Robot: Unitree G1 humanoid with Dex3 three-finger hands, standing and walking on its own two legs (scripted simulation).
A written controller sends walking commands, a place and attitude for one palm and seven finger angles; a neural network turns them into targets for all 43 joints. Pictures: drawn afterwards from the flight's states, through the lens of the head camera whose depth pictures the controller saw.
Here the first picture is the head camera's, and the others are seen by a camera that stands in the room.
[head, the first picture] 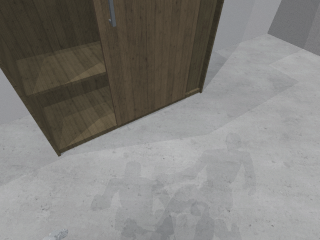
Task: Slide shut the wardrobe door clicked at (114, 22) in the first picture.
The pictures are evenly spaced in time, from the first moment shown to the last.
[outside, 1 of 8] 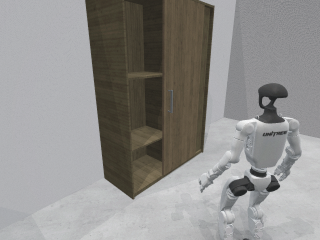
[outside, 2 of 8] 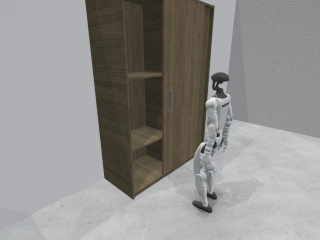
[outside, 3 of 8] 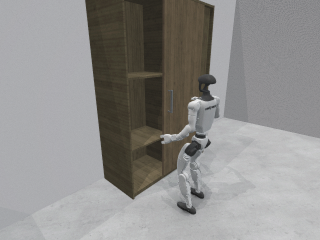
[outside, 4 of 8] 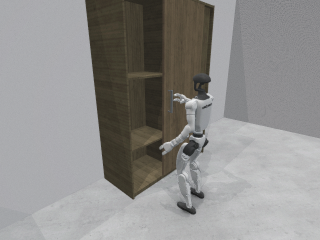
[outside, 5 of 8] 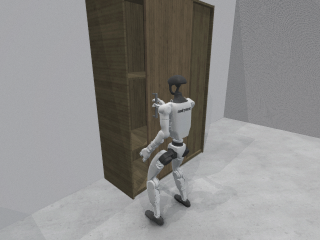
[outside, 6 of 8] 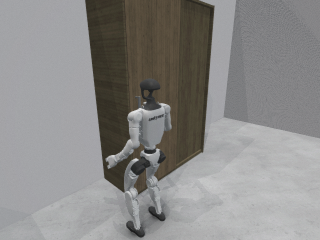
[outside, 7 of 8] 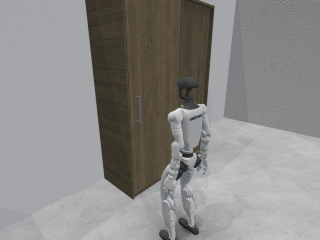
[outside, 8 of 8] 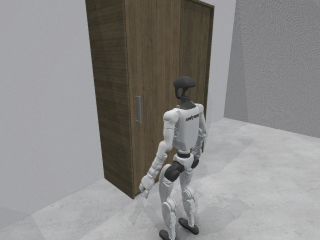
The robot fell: no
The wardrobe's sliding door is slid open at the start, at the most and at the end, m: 0.46 0.46 0.00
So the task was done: yes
